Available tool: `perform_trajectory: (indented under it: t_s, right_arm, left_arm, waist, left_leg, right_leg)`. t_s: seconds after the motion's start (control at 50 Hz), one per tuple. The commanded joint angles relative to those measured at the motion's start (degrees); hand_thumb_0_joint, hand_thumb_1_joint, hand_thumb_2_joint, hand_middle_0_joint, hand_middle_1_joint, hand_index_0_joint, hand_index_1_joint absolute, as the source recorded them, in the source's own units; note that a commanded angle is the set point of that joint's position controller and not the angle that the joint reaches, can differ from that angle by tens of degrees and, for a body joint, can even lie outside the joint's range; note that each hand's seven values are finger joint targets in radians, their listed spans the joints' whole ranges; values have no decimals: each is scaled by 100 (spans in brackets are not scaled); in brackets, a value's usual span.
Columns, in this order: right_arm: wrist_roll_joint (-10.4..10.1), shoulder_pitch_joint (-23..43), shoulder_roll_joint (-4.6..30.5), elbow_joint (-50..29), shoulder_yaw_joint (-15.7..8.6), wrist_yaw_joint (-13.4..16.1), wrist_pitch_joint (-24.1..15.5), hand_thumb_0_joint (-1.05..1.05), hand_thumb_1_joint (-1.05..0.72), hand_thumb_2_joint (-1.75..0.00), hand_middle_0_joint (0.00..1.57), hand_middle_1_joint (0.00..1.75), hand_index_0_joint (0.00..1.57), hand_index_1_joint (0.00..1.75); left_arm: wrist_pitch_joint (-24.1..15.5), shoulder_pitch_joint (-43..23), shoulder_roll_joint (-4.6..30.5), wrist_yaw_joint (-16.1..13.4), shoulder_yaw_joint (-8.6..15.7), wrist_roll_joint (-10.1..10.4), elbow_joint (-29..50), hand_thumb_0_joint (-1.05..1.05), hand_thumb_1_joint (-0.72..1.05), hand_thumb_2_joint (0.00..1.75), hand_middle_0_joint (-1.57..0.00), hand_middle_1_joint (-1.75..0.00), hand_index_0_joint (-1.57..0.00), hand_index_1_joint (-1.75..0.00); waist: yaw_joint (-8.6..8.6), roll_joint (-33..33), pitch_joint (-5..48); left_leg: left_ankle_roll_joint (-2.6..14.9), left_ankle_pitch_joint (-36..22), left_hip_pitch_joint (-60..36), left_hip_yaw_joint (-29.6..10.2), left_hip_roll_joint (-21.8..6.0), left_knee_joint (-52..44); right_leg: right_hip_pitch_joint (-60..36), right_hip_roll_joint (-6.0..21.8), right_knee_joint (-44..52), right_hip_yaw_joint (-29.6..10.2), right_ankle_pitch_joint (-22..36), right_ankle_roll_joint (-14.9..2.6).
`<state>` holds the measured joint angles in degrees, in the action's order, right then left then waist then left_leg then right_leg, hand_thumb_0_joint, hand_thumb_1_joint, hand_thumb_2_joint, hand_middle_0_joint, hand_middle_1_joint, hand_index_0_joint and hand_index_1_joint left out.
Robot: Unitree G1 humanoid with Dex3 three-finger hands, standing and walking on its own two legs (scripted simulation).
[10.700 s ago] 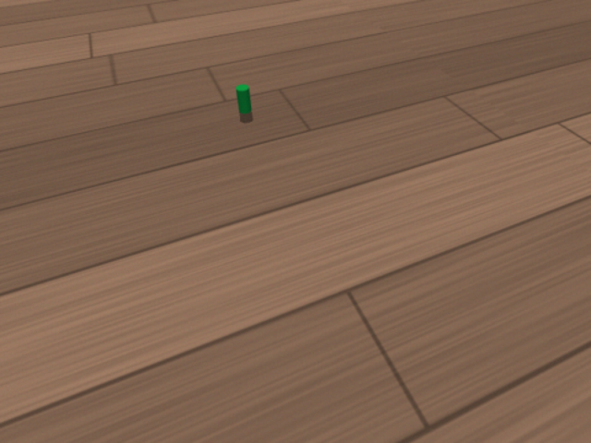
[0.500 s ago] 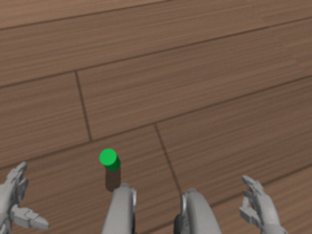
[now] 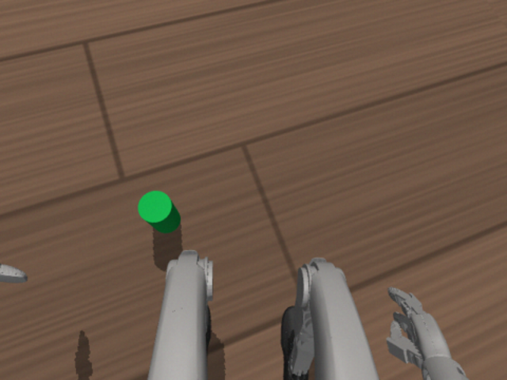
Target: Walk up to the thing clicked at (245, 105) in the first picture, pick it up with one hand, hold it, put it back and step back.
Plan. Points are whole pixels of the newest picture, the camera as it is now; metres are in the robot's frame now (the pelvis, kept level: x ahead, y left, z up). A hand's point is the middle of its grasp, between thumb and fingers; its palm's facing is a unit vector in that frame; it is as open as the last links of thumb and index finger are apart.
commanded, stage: go down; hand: left
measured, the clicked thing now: (161, 213) +0.42 +0.26 -0.41
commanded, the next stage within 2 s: approach in 1.10 s
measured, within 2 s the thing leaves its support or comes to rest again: neither
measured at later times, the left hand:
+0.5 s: hand out of the picture +0.33 +0.42 -0.08, palm faces +0.22 -0.97 -0.14, open 17.4 cm
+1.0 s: hand out of the picture +0.34 +0.43 -0.09, palm faces +0.22 -0.97 -0.12, open 17.5 cm
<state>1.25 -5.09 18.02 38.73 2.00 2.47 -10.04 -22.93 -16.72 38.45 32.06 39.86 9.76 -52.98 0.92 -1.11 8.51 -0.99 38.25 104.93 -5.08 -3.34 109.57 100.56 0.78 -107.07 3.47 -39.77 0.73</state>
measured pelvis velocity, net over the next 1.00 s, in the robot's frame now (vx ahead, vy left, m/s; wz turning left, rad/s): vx -0.02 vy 0.00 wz -0.05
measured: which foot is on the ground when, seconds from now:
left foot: down 0.00-1.00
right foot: down 0.00-1.00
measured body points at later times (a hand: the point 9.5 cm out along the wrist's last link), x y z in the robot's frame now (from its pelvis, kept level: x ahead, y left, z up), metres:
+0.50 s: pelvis -0.01 +0.00 -0.07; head +0.20 +0.06 +0.33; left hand +0.31 +0.47 -0.06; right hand +0.17 -0.27 -0.18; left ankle +0.07 +0.13 -0.45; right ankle +0.07 -0.13 -0.45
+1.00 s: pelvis -0.02 +0.00 -0.09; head +0.20 +0.06 +0.30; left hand +0.32 +0.48 -0.08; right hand +0.15 -0.27 -0.20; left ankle +0.07 +0.13 -0.45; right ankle +0.07 -0.13 -0.45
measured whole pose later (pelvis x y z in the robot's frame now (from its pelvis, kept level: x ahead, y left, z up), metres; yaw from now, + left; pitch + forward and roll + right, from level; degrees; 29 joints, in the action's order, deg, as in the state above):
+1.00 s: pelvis -0.02 +0.00 -0.09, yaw -3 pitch +33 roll -7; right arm 2.4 -4.3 20.4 39.9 5.8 2.9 -10.9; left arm -22.2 -27.1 50.4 42.4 49.2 13.2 -59.9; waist 2.5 -2.1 5.4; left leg -1.0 39.4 120.9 -7.8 -3.1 127.2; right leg 115.6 0.0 -123.7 4.4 -40.8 1.0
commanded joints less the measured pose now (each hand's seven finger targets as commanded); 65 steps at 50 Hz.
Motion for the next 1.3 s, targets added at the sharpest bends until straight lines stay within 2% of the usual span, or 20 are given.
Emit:
perform_trajectory:
  t_s: [0.0,0.08,0.26,0.32,0.42,0.44,0.5,0.56,0.62,0.66,0.72,0.8,0.84,0.9,0.92,1.04,1.1,1.18,1.2,1.28]
  right_arm:
    - [-30,-511,1241,-472,-419,135,-181,0,-91,-90,20,30,20,30]
    - [-27,-518,1276,-390,-346,145,-180,0,-91,-91,20,30,20,30]
    - [39,-543,1360,-252,-280,136,-205,0,-92,-91,20,30,20,30]
    - [60,-562,1364,-240,-285,149,-208,0,-92,-91,20,30,20,30]
    - [79,-575,1438,-215,-251,163,-206,0,-93,-91,20,30,20,30]
    - [74,-526,1448,-214,-251,161,-207,0,-93,-91,20,30,20,30]
    - [71,-510,1482,-216,-228,167,-210,0,-92,-91,20,30,20,30]
    - [75,-502,1461,-231,-204,162,-221,0,-93,-91,20,30,20,30]
    - [85,-515,1449,-250,-166,169,-218,0,-92,-91,20,30,20,30]
    - [80,-487,1456,-234,-158,163,-233,0,-92,-91,20,30,20,30]
    - [79,-470,1498,-259,-162,159,-246,0,-92,-91,20,30,20,30]
    - [86,-553,1515,-213,-126,160,-255,0,-92,-91,20,30,20,30]
    - [72,-611,1530,-215,-135,157,-245,0,-93,-91,20,30,20,30]
    - [79,-605,1539,-203,-136,158,-241,0,-93,-91,20,30,20,30]
    - [80,-585,1522,-205,-118,146,-238,0,-92,-91,20,30,20,30]
    - [91,-581,1559,-169,-101,147,-218,0,-93,-91,20,30,20,30]
    - [94,-533,1582,-190,-108,147,-200,0,-92,-91,20,30,20,30]
    - [110,-552,1579,-200,-55,133,-197,0,-94,-92,20,30,20,30]
    - [101,-481,1614,-205,-73,146,-203,0,-92,-91,20,30,20,30]
    - [147,-419,1590,-180,35,114,-252,0,-92,-91,20,30,20,30]
  left_arm:
    - [-373,-682,2436,134,761,270,974,0,-47,8,-5,-10,-5,-9]
    - [-306,-595,2566,288,896,352,689,0,-49,8,-5,-8,-5,-8]
    - [-375,-1137,2913,588,1102,470,577,0,-51,7,-5,-7,-4,-7]
    - [-364,-1266,2988,663,1117,478,481,0,-52,7,-5,-6,-4,-7]
    - [-327,-1410,3291,738,1220,437,531,0,-56,7,-5,-7,-4,-7]
    - [-307,-1417,3206,759,1151,434,429,0,-56,8,-5,-8,-4,-8]
    - [-308,-1539,3357,786,1240,454,526,0,-54,8,-4,-7,-4,-8]
    - [-275,-1579,3317,810,1246,488,368,0,-55,8,-4,-8,-4,-8]
    - [-262,-1730,3531,845,1268,484,402,0,-57,8,-4,-7,-4,-8]
    - [-253,-1655,3552,854,1291,493,323,0,-57,8,-5,-7,-4,-8]
    - [-269,-1752,3571,889,1278,507,355,0,-56,9,-4,-7,-3,-8]
    - [-259,-1717,3560,963,1308,538,332,0,-54,10,-4,-7,-3,-8]
    - [-251,-1759,3741,962,1395,542,408,0,-56,8,-4,-6,-3,-7]
    - [-250,-1725,3592,994,1363,566,369,0,-56,9,-4,-7,-3,-8]
    - [-261,-1750,3728,990,1428,577,417,0,-57,9,-4,-6,-3,-7]
    - [-244,-1645,3686,1043,1447,603,360,0,-56,8,-5,-6,-3,-7]
    - [-285,-1777,3771,1067,1488,624,385,0,-56,8,-4,-6,-3,-7]
    - [-322,-1801,3798,1108,1513,644,288,0,-59,12,-7,-8,-3,-12]
    - [-334,-1742,3809,1135,1532,667,192,0,-61,5,-8,-7,-5,-10]
    - [-533,-1771,3431,1268,1461,870,-345,0,-61,3,-8,-7,-5,-10]
  waist:
    - [-280,1140,3328]
    - [-298,1095,3334]
    - [-181,1118,3319]
    - [-155,1003,3284]
    - [-231,1295,3403]
    - [-195,1244,3258]
    - [-223,1412,3255]
    - [-160,1197,3166]
    - [-132,1146,3132]
    - [-209,1168,3031]
    - [-161,1228,3090]
    - [-134,1315,3165]
    - [-167,1284,3309]
    - [-131,1305,3204]
    - [-169,1327,3198]
    - [-162,1448,3219]
    - [-148,1459,3042]
    - [-92,1417,3048]
    - [-124,1363,2989]
    - [75,974,2612]
  left_leg:
    - [183,-691,-2594,-14,98,-1450]
    - [191,-1123,-2443,-14,101,-1149]
    - [208,-1268,-2021,31,76,-608]
    - [239,-1036,-1765,117,83,-458]
    - [187,-945,-1825,23,62,-448]
    - [193,-787,-1729,4,59,-447]
    - [174,-708,-1744,-58,46,-445]
    - [209,-675,-1434,34,82,-241]
    - [231,-549,-1228,97,87,-144]
    - [232,-401,-1098,123,86,-141]
    - [226,-335,-1184,76,72,-127]
    - [201,-736,-1316,39,81,-17]
    - [206,-767,-1313,53,90,16]
    - [204,-754,-1284,41,91,30]
    - [197,-725,-1237,36,83,34]
    - [185,-1041,-1445,8,76,113]
    - [182,-733,-1282,-31,60,97]
    - [187,-682,-1213,-41,68,163]
    - [202,-603,-1129,-16,76,184]
    - [238,-679,-696,1,87,520]
  right_leg:
    - [-1083,-177,999,8,708,-288]
    - [-899,-186,756,64,954,-305]
    - [-649,-213,306,111,1083,-301]
    - [-666,-228,342,78,926,-279]
    - [-444,-224,49,169,862,-304]
    - [-278,-231,35,188,757,-304]
    - [-134,-226,-138,225,733,-313]
    - [-128,-235,-122,201,697,-300]
    - [-200,-245,-90,185,572,-285]
    - [-170,-251,-133,181,455,-287]
    - [-37,-263,-208,215,430,-294]
    - [41,-245,-370,253,730,-305]
    - [-23,-248,-357,247,732,-301]
    - [89,-253,-407,267,729,-308]
    - [73,-253,-425,265,697,-309]
    - [211,-251,-541,293,900,-317]
    - [321,-247,-569,299,713,-308]
    - [298,-252,-612,328,683,-298]
    - [326,-256,-608,314,625,-299]
    - [420,-297,-715,361,661,-280]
